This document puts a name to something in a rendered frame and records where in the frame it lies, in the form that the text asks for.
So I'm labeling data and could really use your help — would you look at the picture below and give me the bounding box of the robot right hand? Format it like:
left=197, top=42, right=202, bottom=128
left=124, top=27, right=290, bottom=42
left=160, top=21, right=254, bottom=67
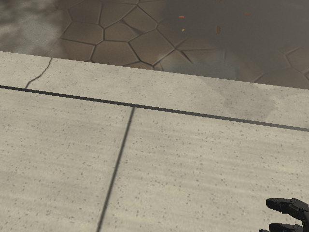
left=259, top=198, right=309, bottom=232

